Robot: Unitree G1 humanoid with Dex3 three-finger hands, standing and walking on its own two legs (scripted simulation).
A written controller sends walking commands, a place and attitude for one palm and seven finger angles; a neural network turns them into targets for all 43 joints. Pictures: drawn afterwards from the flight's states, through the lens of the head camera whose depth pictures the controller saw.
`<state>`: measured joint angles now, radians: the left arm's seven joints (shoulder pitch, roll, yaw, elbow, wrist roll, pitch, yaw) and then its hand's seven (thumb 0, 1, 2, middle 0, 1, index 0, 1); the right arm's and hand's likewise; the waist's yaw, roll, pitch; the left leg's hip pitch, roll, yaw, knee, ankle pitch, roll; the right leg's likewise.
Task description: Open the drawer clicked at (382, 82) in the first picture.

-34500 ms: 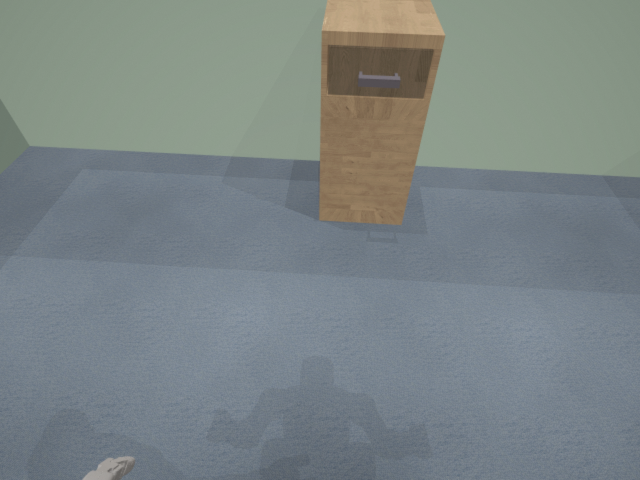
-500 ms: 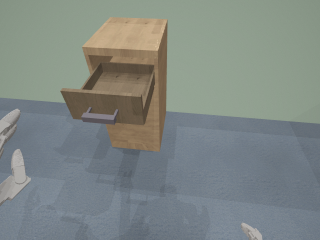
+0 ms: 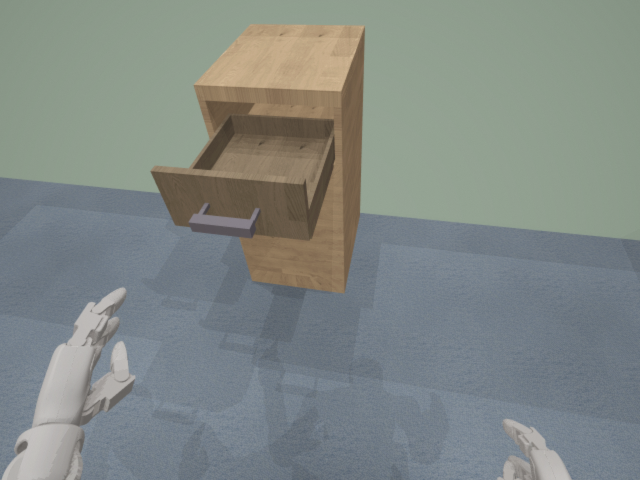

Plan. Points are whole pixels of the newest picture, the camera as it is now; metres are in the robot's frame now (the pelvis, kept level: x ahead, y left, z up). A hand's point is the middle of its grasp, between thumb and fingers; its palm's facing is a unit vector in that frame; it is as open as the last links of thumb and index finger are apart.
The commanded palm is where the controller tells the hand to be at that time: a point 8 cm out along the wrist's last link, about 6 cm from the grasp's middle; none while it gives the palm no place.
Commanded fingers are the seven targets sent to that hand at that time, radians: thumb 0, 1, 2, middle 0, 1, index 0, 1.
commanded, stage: let the arm hang, fingers relaxed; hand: left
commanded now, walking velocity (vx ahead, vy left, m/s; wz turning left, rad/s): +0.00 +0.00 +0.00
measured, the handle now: (226, 217) +0.62 +0.24 -0.07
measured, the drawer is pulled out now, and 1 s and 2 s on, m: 0.30 0.30 0.30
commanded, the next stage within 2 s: look to check the result in 1.00 s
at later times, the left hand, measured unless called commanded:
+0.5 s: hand out of the picture -0.04 +0.21 -0.16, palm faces +0.01 -0.97 -0.25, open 7.3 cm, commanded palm none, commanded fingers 0.00 0.90 0.90 -0.20 -0.30 -0.20 -0.30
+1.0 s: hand out of the picture +0.02 +0.18 -0.16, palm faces -0.03 -0.98 -0.20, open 7.3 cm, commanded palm none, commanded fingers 0.00 0.90 0.90 -0.20 -0.30 -0.20 -0.30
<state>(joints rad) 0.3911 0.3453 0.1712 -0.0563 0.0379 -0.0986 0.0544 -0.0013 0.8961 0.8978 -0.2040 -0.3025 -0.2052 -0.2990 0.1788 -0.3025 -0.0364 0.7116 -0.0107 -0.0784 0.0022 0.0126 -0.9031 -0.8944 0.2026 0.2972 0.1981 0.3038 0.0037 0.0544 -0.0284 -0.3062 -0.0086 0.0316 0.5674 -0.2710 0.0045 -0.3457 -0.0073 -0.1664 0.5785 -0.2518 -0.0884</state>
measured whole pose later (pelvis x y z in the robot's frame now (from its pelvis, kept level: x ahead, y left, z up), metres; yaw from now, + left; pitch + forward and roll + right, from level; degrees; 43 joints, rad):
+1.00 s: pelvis +0.01 +0.02 +0.01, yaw -4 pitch -2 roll +1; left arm 0.28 0.13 0.01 1.13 0.01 -0.01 0.04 0.00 0.92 0.90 -0.20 -0.30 -0.20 -0.30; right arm 0.35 -0.10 0.00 1.12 -0.01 0.01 -0.04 0.01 -0.91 -0.89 0.20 0.30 0.20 0.30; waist -0.01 0.02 0.05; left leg -0.15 0.00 0.06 0.39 -0.21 0.01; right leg -0.20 0.02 -0.10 0.39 -0.16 -0.07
